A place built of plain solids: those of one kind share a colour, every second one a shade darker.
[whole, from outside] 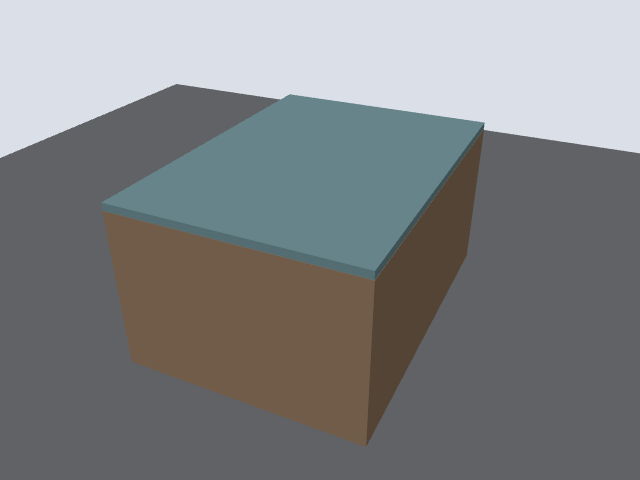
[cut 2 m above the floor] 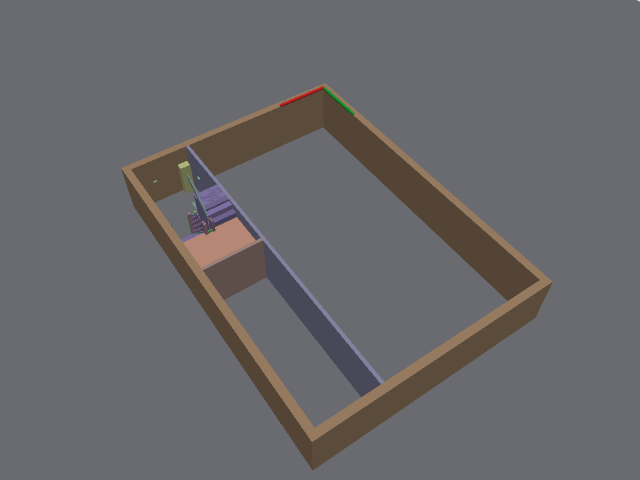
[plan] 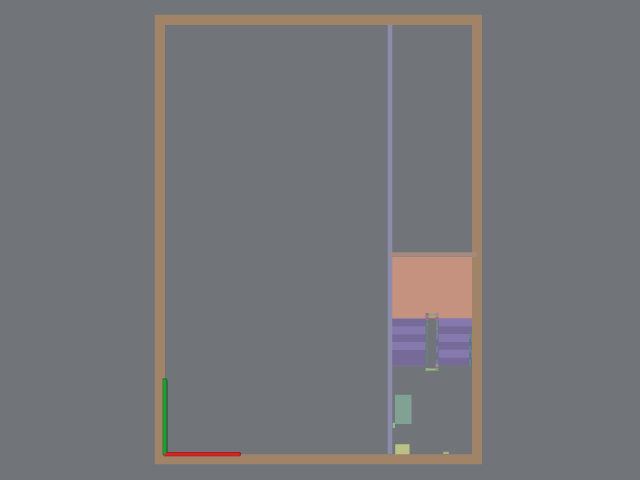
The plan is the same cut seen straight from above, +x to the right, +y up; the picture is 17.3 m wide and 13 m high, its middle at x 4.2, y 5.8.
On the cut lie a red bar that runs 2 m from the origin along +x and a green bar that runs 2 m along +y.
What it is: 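A small block of dwellings, 8.3 m wide and 11.6 m deep inside, its common dog-leg stair of 14 risers of 213 mm a storey on goings of 213 mm, 0.90 m wide flights and a well of 0.36 m; the dwelling on the first floor; a hall, a living room with a kitchen corner, a second bedroom, a bedroom, the bathroom shut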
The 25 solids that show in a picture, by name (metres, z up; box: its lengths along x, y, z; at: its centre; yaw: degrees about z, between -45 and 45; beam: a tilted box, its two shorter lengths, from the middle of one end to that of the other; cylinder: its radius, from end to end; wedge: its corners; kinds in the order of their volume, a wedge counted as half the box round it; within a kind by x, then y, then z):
{
 "wall_1": {"box": [0.27, 12.17, 6.01], "at": [-0.14, 5.81, 2.96]},
 "wall_2": {"box": [8.86, 0.27, 6.01], "at": [4.16, -0.14, 2.96]},
 "wall_3": {"box": [8.86, 0.27, 6.01], "at": [4.16, 11.76, 2.96]},
 "wall_4": {"box": [0.27, 12.17, 6.01], "at": [8.45, 5.81, 2.96]},
 "roof_slab_1": {"box": [8.84, 12.15, 0.44], "at": [4.16, 5.81, 6.03]},
 "piece_1": {"box": [0.9, 0.22, 2.82], "at": [6.61, 2.5, 1.36]},
 "piece_2": {"box": [0.9, 0.42, 2.61], "at": [6.61, 2.61, 1.25]},
 "piece_3": {"box": [0.9, 0.64, 2.39], "at": [6.61, 2.72, 1.15]},
 "piece_4": {"box": [0.9, 0.64, 2.18], "at": [6.61, 2.93, 1.04]},
 "piece_5": {"box": [0.9, 0.64, 1.97], "at": [6.61, 3.14, 0.93]},
 "piece_6": {"box": [0.9, 0.64, 1.75], "at": [6.61, 3.36, 0.83]},
 "piece_7": {"box": [0.9, 0.64, 0.26], "at": [7.86, 2.72, 0.08]},
 "piece_8": {"box": [0.9, 0.64, 0.48], "at": [7.86, 2.93, 0.19]},
 "piece_9": {"box": [0.9, 0.64, 0.69], "at": [7.86, 3.15, 0.29]},
 "piece_10": {"box": [0.9, 0.64, 0.9], "at": [7.86, 3.36, 0.4]},
 "piece_11": {"box": [0.9, 0.64, 1.11], "at": [7.86, 3.57, 0.51]},
 "piece_12": {"box": [0.9, 0.52, 1.33], "at": [7.86, 3.72, 0.61]},
 "half_1": {"box": [2.16, 1.67, 1.54], "at": [7.24, 4.51, 0.72]},
 "core_wall_low_1": {"box": [0.12, 11.63, 2.87], "at": [6.1, 5.81, 1.39]},
 "core_wall_back_1": {"box": [2.34, 0.12, 5.85], "at": [7.27, 5.4, 2.88]},
 "hung_more_letter_boxes_1": {"box": [0.39, 0.27, 1.38], "at": [6.43, 0.13, 0.64]},
 "guard_string_1": {"wedge": [[7.08, 2.4, 2.75], [7.08, 2.4, 3.01], [7.08, 3.68, 1.47], [7.08, 3.68, 1.73], [7.12, 2.4, 2.75], [7.12, 2.4, 3.01], [7.12, 3.68, 1.47], [7.12, 3.68, 1.73]]},
 "guard_newel_1": {"box": [0.09, 0.09, 1.31], "at": [7.37, 2.4, 0.61]},
 "guard_newel_2": {"box": [0.09, 0.09, 1.15], "at": [7.37, 3.78, 2.02]},
 "laid_doormat_1": {"box": [0.45, 0.8, 0.05], "at": [6.46, 1.21, -0.02]}
}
